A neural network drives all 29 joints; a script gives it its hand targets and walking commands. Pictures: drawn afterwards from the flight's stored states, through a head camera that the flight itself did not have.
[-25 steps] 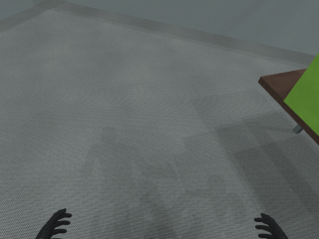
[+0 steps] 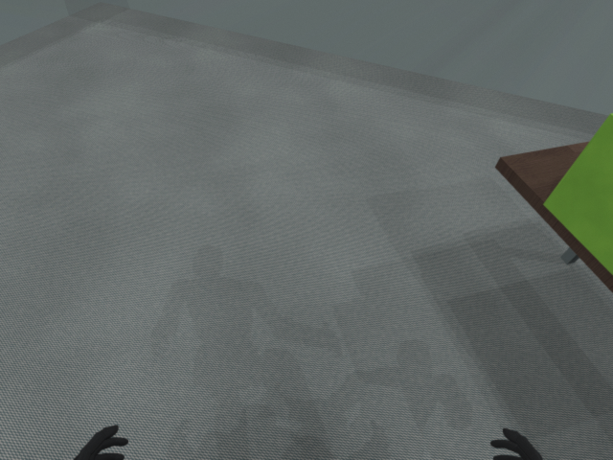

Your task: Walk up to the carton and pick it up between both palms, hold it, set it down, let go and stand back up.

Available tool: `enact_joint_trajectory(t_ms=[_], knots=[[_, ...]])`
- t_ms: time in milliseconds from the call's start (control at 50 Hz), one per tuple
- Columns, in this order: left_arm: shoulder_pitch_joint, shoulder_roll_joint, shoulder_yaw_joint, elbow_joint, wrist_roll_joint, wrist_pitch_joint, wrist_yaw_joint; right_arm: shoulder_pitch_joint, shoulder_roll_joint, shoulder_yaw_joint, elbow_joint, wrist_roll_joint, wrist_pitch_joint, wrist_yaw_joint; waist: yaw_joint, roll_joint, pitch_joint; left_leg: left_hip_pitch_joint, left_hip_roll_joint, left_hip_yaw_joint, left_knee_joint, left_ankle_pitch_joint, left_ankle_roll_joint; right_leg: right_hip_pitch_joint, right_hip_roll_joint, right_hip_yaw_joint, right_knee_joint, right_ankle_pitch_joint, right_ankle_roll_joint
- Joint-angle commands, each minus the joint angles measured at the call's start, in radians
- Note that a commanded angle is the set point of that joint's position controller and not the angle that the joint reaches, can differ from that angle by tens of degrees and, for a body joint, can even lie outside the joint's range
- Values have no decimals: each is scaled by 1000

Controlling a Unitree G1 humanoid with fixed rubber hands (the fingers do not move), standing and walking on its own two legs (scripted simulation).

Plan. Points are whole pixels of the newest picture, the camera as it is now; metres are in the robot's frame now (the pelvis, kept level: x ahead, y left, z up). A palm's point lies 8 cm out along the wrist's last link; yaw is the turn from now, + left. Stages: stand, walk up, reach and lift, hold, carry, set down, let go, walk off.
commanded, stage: stand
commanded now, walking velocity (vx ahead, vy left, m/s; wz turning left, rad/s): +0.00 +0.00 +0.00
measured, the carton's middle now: out of the picture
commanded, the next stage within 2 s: none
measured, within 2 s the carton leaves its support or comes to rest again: neither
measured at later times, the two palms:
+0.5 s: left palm out of the picture +0.09 +0.31 -0.10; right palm out of the picture +0.10 -0.31 -0.10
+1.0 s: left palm out of the picture +0.09 +0.31 -0.10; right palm out of the picture +0.10 -0.31 -0.10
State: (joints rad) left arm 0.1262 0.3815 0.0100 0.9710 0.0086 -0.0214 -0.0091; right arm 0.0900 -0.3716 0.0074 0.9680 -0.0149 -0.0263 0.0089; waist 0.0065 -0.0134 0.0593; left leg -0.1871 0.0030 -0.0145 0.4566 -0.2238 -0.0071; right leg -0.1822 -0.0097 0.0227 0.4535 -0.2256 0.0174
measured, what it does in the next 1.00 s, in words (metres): stands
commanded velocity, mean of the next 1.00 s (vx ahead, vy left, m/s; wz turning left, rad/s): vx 0.00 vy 0.00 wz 0.00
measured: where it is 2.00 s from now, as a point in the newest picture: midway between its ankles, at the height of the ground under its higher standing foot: outside the picture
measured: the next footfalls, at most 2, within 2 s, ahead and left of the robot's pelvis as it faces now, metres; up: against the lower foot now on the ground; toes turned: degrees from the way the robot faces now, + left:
none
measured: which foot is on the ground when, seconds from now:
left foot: down 0.00-1.00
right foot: down 0.00-1.00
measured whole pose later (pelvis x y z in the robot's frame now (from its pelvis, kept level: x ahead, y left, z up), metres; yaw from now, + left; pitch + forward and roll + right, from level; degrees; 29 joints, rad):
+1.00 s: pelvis +0.01 +0.00 +0.01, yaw +0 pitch -2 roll +0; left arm 0.10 0.38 0.00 1.07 0.01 -0.02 0.00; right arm 0.08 -0.39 0.00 1.07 -0.01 -0.01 0.01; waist 0.01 -0.01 0.05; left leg -0.13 0.01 -0.02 0.35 -0.17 -0.01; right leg -0.13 -0.01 0.03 0.34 -0.17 0.02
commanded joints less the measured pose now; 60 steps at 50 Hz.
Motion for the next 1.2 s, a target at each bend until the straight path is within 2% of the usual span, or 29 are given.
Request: enact_joint_trajectory(t_ms=[0, 20, 40, 80, 120, 220, 240, 260, 300, 360, 400, 440, 560, 600, 620, 640, 660, 720, 880, 920, 960, 980, 1000, 1020, 1040, 1080, 1100, 1160, 1180], knots=[[-60, 157, 32, -45, 2, -23, 11, -69, -183, -48, -37, 4, -16, -10, -12, 22, -61, 21, 89, -103, -114, 86, 48, 14, -89, 93, -93, 98, -55], [-44, 180, 35, -31, 0, -21, 8, -53, -196, -47, -24, 6, -14, -13, -3, -6, -77, 46, 102, -100, -104, 119, 49, 5, -90, 100, -109, 103, -56], [-33, 164, 31, -19, 3, -26, 11, -66, -187, -39, -19, -1, -13, -11, 3, 17, -94, 62, 97, -96, -100, 125, 50, 29, -93, 95, -109, 121, -50], [-80, 181, 34, -18, 5, -19, 13, -31, -166, -35, -9, 3, -13, -12, -34, -8, -85, 70, 100, -89, -119, 94, 41, 10, -94, 100, -115, 111, -55], [-55, 163, 30, -9, -2, -24, 11, -87, -202, -45, -10, 0, -14, -8, 8, 44, -97, 47, 97, -93, -122, 95, 44, 42, -95, 98, -123, 116, -49], [-62, 183, 35, 9, 2, -21, 14, -67, -189, -40, 14, -1, -13, -16, 3, -11, -95, 69, 102, -91, -131, 128, 48, 43, -98, 102, -131, 136, -54], [-51, 174, 29, 12, 2, -18, 11, -65, -189, -42, 12, -4, -10, -15, 8, -5, -68, 45, 106, -91, -129, 113, 47, 39, -98, 96, -131, 137, -51], [-55, 182, 32, 21, 0, -18, 16, -45, -179, -38, 18, 6, -10, -12, -16, 13, -91, 69, 106, -88, -136, 94, 43, 37, -102, 104, -135, 148, -53], [-73, 185, 35, 14, -2, -20, 14, -57, -191, -41, 22, 2, -12, -19, -4, 0, -63, 53, 108, -101, -147, 118, 48, 33, -94, 98, -135, 120, -50], [-57, 191, 29, 33, -4, -16, 15, -64, -193, -41, 27, 1, -10, -12, -1, 37, -68, 64, 106, -103, -147, 102, 40, 33, -92, 95, -148, 77, -52], [-58, 188, 28, 29, 4, -16, 13, -54, -180, -36, 29, 2, -9, -11, -7, -5, -84, 50, 103, -101, -156, 92, 38, 59, -97, 88, -141, 93, -47], [-65, 168, 25, 28, 1, -16, 13, -76, -195, -40, 29, 1, -10, -10, 3, 36, -89, 47, 105, -104, -163, 76, 35, 58, -100, 82, -143, 89, -46], [-64, 185, 28, 35, 1, -16, 12, -48, -187, -38, 40, -2, -3, -12, -7, -24, -49, 42, 104, -97, -158, 61, 39, 22, -106, 103, -174, 53, -52], [-63, 190, 30, 35, 1, -18, 15, -66, -201, -43, 42, -5, -9, -8, 4, 34, -58, 35, 98, -101, -171, 47, 38, 43, -99, 97, -166, 62, -53], [-67, 176, 27, 38, 2, -17, 15, -53, -204, -43, 46, 2, -7, -9, -10, 39, -73, 63, 105, -102, -172, 62, 35, 30, -97, 100, -159, 67, -58], [-67, 171, 28, 36, 1, -13, 10, -67, -218, -47, 43, 2, -11, -9, -3, 33, -70, 39, 112, -111, -168, 60, 44, 47, -100, 88, -173, 94, -57], [-60, 192, 31, 36, 1, -19, 12, -47, -189, -40, 47, -1, -7, -9, -6, -39, -95, 69, 113, -104, -160, 98, 43, 57, -95, 91, -162, 95, -46], [-61, 206, 33, 46, 1, -18, 20, -63, -185, -38, 45, 2, -3, -7, -4, 27, -74, 67, 105, -97, -169, 100, 37, 47, -102, 103, -155, 88, -46], [-40, 163, 23, 48, -2, -15, 14, -35, -209, -39, 52, 6, -9, -14, 9, 1, -90, 63, 104, -97, -154, 125, 45, 65, -109, 105, -161, 136, -54], [-55, 156, 19, 44, -2, -13, 11, -56, -212, -43, 47, 4, 0, -16, 8, 22, -71, 56, 114, -102, -159, 129, 45, 56, -107, 95, -165, 133, -49], [-51, 176, 26, 45, -2, -13, 16, -39, -195, -42, 46, 4, -5, -13, -4, -25, -76, 67, 109, -93, -162, 90, 38, 54, -106, 100, -170, 148, -45], [-49, 189, 32, 54, 5, -10, 17, -42, -212, -41, 51, -6, -3, -10, 1, 22, -72, 59, 102, -97, -171, 88, 39, 60, -102, 94, -162, 133, -44], [-70, 202, 32, 47, 4, -7, 16, -61, -197, -45, 43, -2, -2, -12, -5, -18, -80, 69, 108, -104, -176, 115, 38, 59, -98, 89, -165, 139, -46], [-62, 180, 30, 42, -1, -9, 17, -71, -191, -40, 39, -3, -2, -13, 9, -4, -70, 69, 114, -101, -158, 135, 46, 49, -103, 86, -161, 140, -50], [-74, 203, 34, 48, 2, -17, 17, -60, -200, -41, 39, 4, -2, -10, -1, -21, -83, 83, 115, -96, -165, 140, 39, 52, -103, 103, -173, 140, -46], [-72, 202, 32, 51, 2, -18, 16, -50, -188, -40, 45, 3, -2, -12, -13, 5, -95, 93, 112, -100, -163, 160, 39, 56, -107, 104, -166, 160, -45], [-53, 205, 35, 51, 2, -17, 13, -50, -216, -44, 51, 3, -3, -12, 6, 22, -113, 87, 111, -100, -161, 167, 44, 76, -106, 103, -159, 160, -45], [-57, 194, 31, 59, -1, -12, 15, -25, -196, -35, 54, 4, -3, -10, -15, 31, -84, 89, 117, -89, -155, 185, 40, 62, -106, 102, -154, 182, -47], [-46, 196, 32, 59, -6, -9, 17, -22, -206, -38, 53, 2, -3, -12, -3, 34, -95, 92, 113, -86, -156, 182, 38, 67, -108, 100, -166, 166, -48]])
